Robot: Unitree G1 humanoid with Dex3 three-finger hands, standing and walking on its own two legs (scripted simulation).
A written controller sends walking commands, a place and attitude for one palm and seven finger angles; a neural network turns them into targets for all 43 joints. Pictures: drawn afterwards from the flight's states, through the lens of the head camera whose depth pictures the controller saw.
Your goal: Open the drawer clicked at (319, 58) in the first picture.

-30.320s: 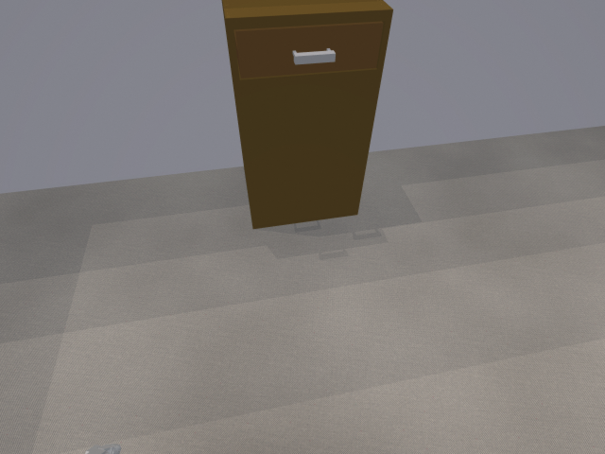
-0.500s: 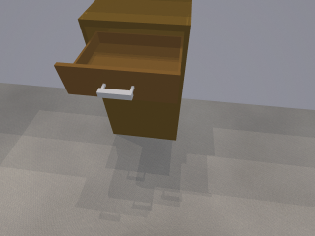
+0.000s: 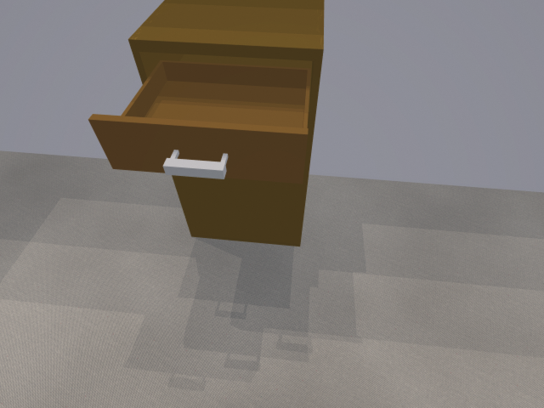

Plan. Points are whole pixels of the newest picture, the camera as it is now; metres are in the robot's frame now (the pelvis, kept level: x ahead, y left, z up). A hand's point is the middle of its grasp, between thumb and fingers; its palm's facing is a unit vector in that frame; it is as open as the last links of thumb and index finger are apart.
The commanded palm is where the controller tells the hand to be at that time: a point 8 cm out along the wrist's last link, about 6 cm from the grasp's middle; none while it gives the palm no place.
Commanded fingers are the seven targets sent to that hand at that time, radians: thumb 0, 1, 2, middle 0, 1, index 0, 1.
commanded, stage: look to check the result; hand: left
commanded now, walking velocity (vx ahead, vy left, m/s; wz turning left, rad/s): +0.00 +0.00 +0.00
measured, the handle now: (197, 162) +0.58 +0.19 +0.00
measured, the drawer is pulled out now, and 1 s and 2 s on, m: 0.30 0.30 0.30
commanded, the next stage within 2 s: stand and wait in 0.50 s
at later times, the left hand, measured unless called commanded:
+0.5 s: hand out of the picture +0.00 +0.15 -0.17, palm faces +0.04 -0.98 -0.18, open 7.3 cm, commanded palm none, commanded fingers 0.00 0.90 0.90 -0.20 -0.30 -0.20 -0.30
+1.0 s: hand out of the picture +0.02 +0.14 -0.17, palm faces +0.04 -0.98 -0.20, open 7.3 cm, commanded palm none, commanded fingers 0.00 0.90 0.90 -0.20 -0.30 -0.20 -0.30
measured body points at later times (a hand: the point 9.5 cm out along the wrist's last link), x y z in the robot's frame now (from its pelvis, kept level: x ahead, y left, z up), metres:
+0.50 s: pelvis +0.01 +0.00 +0.00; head +0.04 -0.02 +0.45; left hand +0.00 +0.21 -0.16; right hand +0.00 -0.20 -0.17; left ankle +0.03 +0.12 -0.74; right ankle +0.02 -0.09 -0.74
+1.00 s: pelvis +0.03 -0.02 +0.00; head +0.05 -0.04 +0.45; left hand +0.02 +0.19 -0.15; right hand +0.01 -0.22 -0.17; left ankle +0.03 +0.12 -0.74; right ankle +0.02 -0.09 -0.74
